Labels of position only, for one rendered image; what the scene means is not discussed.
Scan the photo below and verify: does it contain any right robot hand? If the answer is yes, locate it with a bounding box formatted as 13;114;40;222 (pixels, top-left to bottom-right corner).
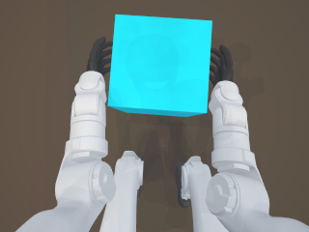
209;44;234;88

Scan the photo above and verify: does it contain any robot left forearm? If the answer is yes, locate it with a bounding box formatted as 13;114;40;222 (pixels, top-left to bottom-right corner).
55;71;108;198

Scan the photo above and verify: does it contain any robot left upper arm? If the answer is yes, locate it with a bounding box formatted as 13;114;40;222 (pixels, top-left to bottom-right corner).
15;160;117;232

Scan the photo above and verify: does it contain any robot right foot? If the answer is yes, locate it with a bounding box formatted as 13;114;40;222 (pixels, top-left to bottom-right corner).
175;161;191;208

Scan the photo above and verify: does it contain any robot right forearm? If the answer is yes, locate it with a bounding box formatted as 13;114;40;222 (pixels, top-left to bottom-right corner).
209;80;265;186

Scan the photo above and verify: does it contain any carton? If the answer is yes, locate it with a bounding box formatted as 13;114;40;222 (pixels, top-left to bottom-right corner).
107;14;212;117

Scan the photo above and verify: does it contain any robot right upper arm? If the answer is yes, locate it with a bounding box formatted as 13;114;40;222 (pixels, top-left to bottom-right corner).
205;171;309;232

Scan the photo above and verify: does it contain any left robot hand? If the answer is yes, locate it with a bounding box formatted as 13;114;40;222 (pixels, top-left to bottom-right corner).
86;37;113;76

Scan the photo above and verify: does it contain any robot right thigh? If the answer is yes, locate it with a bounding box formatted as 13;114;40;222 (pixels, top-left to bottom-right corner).
182;161;229;232

